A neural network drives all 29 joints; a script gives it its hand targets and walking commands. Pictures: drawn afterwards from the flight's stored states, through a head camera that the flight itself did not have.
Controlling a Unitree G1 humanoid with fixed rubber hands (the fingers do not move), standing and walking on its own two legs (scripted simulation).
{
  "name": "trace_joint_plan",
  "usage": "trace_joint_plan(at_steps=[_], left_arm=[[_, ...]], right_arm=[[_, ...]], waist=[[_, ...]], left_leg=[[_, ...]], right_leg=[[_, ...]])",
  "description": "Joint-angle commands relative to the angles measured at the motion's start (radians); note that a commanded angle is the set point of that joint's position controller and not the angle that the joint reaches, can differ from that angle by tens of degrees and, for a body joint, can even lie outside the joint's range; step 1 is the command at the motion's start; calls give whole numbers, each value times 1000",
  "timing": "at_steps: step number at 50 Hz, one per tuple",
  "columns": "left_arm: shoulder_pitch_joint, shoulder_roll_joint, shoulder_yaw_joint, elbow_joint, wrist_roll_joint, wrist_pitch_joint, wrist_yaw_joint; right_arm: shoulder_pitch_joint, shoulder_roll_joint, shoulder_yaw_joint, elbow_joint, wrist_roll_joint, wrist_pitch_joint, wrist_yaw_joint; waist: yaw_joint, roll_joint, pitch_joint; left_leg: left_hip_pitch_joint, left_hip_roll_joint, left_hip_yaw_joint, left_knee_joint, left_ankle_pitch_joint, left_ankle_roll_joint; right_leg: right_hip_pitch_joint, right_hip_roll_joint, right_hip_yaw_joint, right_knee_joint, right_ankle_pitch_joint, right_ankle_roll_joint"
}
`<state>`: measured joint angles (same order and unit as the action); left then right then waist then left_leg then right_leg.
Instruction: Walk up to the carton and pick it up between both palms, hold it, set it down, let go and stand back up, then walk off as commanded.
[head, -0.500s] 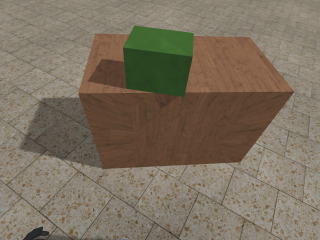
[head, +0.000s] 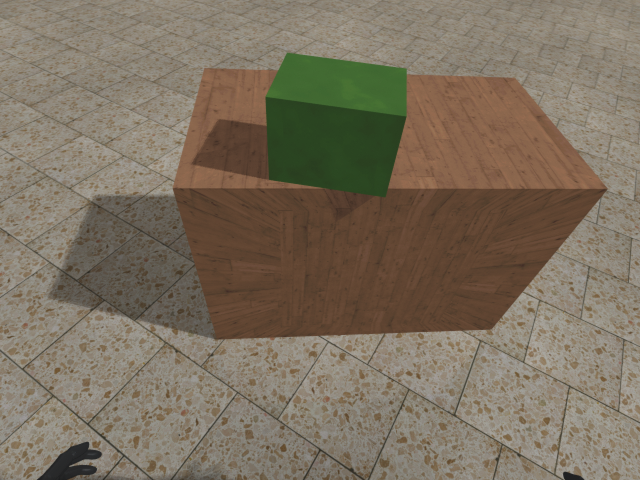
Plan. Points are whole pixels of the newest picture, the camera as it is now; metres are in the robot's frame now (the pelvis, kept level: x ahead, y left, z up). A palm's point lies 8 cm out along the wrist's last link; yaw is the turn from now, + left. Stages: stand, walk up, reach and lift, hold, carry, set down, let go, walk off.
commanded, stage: walk up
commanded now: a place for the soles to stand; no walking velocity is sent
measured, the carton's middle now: (336, 125) +0.79 -0.05 +0.02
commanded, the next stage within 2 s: none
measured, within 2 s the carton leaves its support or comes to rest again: neither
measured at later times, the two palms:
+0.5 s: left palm out of the picture +0.13 +0.32 -0.06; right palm out of the picture +0.10 -0.33 -0.06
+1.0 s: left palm out of the picture +0.14 +0.32 -0.06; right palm out of the picture +0.10 -0.33 -0.06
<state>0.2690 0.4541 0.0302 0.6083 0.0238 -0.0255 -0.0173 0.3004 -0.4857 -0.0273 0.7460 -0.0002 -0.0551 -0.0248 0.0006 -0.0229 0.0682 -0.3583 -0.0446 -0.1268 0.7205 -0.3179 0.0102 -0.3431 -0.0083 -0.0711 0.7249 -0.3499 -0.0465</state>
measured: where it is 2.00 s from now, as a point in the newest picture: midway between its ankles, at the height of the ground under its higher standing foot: outside the picture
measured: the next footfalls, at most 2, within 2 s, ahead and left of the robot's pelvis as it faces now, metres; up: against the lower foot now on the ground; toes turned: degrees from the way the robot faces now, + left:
none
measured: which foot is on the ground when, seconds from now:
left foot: down 0.00-1.00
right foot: down 0.00-1.00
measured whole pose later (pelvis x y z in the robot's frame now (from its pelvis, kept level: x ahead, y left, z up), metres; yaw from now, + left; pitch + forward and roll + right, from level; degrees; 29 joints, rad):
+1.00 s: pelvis +0.00 +0.00 +0.00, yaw +1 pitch -1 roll +0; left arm 0.22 0.45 0.03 0.62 0.02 -0.02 -0.02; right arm 0.27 -0.49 -0.02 0.76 0.00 -0.06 -0.02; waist 0.00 -0.01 0.05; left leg -0.36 -0.05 -0.13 0.71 -0.32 -0.01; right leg -0.34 -0.02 -0.07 0.70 -0.34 -0.04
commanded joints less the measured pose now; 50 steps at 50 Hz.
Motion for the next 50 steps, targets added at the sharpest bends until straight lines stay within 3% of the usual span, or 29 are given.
trace_joint_plan(at_steps=[1,3,7,9,10,11,12,13,14,15,16,17,18,19,22,23,25,26,28,29,30,32,35,37,40,42,44,48,50], left_arm=[[-42,132,80,-9,-22,15,2],[-24,151,84,0,-24,20,10],[3,146,95,44,-3,-6,6],[18,215,108,32,11,-28,8],[-17,234,108,25,7,-29,7],[-50,244,112,26,-1,-27,2],[-68,238,99,15,-9,-22,3],[-90,236,100,18,-3,-17,2],[-70,211,95,17,-3,-13,-2],[-64,176,82,16,-7,-5,-3],[-69,150,82,8,-16,0,-3],[-64,147,89,9,-21,10,3],[-49,150,83,16,-17,8,5],[-36,145,96,28,-16,1,6],[-50,201,93,34,3,-22,4],[-39,209,102,37,1,-25,2],[-92,221,96,25,-9,-17,-1],[-99,215,92,27,-1,-12,-2],[-99,177,86,20,-8,-1,-2],[-83,170,83,12,-12,6,-2],[-57,156,86,27,-10,3,1],[-54,167,85,33,-6,-12,-4],[-39,216,98,49,-3,-28,-1],[-58,234,102,40,-6,-23,2],[-92,197,89,21,-10,-9,1],[-92,162,82,10,-18,-3,5],[-76,153,85,17,-22,3,5],[-66,210,93,37,-1,-18,2],[-50,221,102,34,-5,-17,3]], right_arm=[[29,-259,-73,-38,-30,-33,-8],[34,-248,-68,-46,-34,-32,-13],[-33,-183,-50,-63,-16,-12,-4],[-8,-106,-22,-63,-9,-6,1],[-20,-134,-35,-44,-10,-1,-4],[10,-149,-43,-39,-15,-2,-4],[26,-155,-36,-24,-9,-10,0],[75,-140,-40,-15,-15,-19,3],[86,-142,-46,-4,-22,-26,3],[83,-167,-53,-5,-31,-29,1],[53,-216,-57,-16,-31,-36,-3],[20,-235,-63,-34,-23,-35,-4],[9,-232,-61,-43,-27,-32,-7],[-12,-208,-44,-43,-23,-28,-7],[-46,-147,-28,-50,-12,-18,-3],[-18,-127,-27,-42,-7,-13,-1],[17,-157,-40,-13,-19,-11,0],[46,-157,-45,-3,-17,-18,4],[29,-190,-50,-3,-22,-28,4],[2,-215,-57,-21,-26,-26,4],[-27,-217,-47,-25,-29,-25,3],[-50,-200,-38,-42,-25,-23,4],[-44,-138,-29,-27,-17,-19,6],[10,-159,-38,-11,-14,-16,5],[42,-158,-35,-6,-19,-27,4],[11,-200,-46,-25,-24,-32,1],[-21,-219,-44,-31,-25,-27,-1],[-45,-152,-28,-42,-19,-16,3],[-23,-152,-36,-23,-19,-14,6]], waist=[[24,213,-57],[22,180,-63],[41,152,-91],[50,-9,-113],[29,-51,-85],[11,-31,-62],[-3,-50,-45],[-29,-22,-93],[-23,-50,-124],[-9,-5,-114],[8,138,-115],[22,170,-106],[35,170,-103],[43,182,-127],[31,38,-84],[27,-27,-108],[-1,-1,-124],[-18,-21,-116],[-4,121,-64],[18,149,-44],[43,158,-47],[42,85,-102],[37,40,-109],[12,-42,-137],[-8,-12,-155],[17,99,-159],[41,127,-131],[30,14,-114],[17,11,-128]], left_leg=[[60,254,-513,-302,77,192],[114,253,-521,-265,172,224],[-39,139,-282,-174,282,119],[-203,13,-69,3,93,42],[-152,-29,25,118,-161,27],[-130,11,50,156,-212,20],[-81,27,81,84,-203,22],[9,17,110,-49,-85,31],[63,0,91,-119,-10,45],[75,28,-49,-157,78,65],[64,178,-335,-222,199,116],[61,216,-442,-229,224,196],[60,230,-457,-226,225,215],[44,203,-418,-194,271,183],[-155,70,-144,-99,194,57],[-119,14,-41,0,57,32],[-21,4,49,24,-97,37],[25,19,16,-54,-94,46],[-12,114,-229,-237,17,93],[-44,176,-386,-294,-26,143],[-63,195,-438,-284,-8,175],[-78,138,-307,-218,69,120],[-133,26,-55,-48,110,39],[-69,12,34,27,46,31],[37,35,-15,-104,193,57],[37,134,-233,-133,344,122],[-28,160,-326,-163,276,165],[-156,52,-106,-92,116,61],[-92,-2,43,32,24,35]], right_leg=[[-116,-14,98,89,-199,25],[-122,-12,130,73,-284,13],[165,-2,85,-194,-16,-1],[278,-227,335,-327,-112,-80],[170,-348,428,-402,-155,-162],[144,-375,418,-365,-60,-200],[92,-345,316,-327,54,-197],[112,-267,219,-244,123,-141],[100,-227,161,-167,173,-107],[50,-168,105,-70,155,-58],[-13,-81,60,53,71,8],[-42,-9,97,50,-171,14],[-26,-10,104,18,-222,14],[40,-21,122,-75,-148,0],[206,-153,199,-230,-2,-56],[185,-239,292,-302,-52,-116],[94,-292,288,-285,-36,-151],[69,-265,252,-236,-30,-117],[5,-106,86,-66,-84,-21],[-9,-42,68,-2,-179,10],[17,-26,110,-38,-202,4],[115,-61,146,-153,-125,-21],[229,-211,266,-278,-73,-88],[209,-289,266,-261,69,-146],[150,-185,117,-117,230,-78],[79,-92,64,10,116,-18],[95,-41,103,-35,-59,-12],[219,-179,213,-254,-85,-70],[180,-284,272,-298,-20,-145]])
